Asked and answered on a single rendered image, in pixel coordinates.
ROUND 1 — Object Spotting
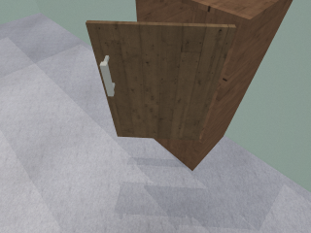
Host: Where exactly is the handle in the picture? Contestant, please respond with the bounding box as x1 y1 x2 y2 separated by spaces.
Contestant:
99 55 115 97

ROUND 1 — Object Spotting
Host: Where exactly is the cupboard door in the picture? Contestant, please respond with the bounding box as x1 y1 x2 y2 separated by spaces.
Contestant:
86 20 236 141

